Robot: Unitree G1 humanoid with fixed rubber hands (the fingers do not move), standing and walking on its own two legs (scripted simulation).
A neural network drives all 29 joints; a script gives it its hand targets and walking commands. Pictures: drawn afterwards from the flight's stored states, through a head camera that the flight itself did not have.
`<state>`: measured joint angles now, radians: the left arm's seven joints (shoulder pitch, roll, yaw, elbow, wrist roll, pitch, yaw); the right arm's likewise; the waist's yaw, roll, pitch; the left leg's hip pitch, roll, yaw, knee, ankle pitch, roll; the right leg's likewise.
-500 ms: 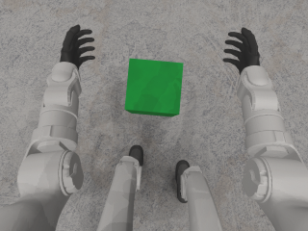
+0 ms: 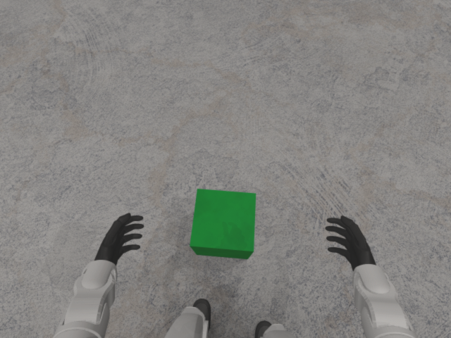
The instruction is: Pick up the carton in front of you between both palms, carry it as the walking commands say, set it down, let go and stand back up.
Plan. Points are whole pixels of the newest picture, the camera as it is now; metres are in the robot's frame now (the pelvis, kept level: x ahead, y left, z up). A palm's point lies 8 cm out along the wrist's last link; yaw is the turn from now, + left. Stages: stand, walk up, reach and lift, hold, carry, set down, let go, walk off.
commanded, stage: let go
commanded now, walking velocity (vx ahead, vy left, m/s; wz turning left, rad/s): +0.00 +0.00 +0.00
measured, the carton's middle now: (224, 226) +0.44 +0.04 -0.62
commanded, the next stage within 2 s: stand in 0.70 s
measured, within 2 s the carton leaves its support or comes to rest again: neither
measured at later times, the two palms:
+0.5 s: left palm (100, 307) +0.18 +0.21 -0.04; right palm (412, 322) +0.19 -0.25 -0.03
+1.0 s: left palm out of the picture +0.13 +0.27 -0.07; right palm (400, 333) +0.17 -0.26 -0.09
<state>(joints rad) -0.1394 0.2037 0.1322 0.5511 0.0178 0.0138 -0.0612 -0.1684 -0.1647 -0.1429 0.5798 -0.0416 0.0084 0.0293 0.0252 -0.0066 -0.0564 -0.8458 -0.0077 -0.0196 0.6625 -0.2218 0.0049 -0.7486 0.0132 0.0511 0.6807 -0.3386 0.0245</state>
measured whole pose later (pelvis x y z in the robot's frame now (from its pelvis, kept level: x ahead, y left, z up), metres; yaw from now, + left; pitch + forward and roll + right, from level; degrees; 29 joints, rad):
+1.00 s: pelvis +0.06 -0.01 +0.02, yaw +5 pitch +4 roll +1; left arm 0.34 0.28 0.03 0.64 0.02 -0.04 0.03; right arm 0.32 -0.26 -0.02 0.76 -0.03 -0.06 -0.01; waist 0.02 -0.01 -0.08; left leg -0.34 -0.05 -0.08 0.60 -0.33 0.00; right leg -0.19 -0.03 -0.02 0.58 -0.45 0.01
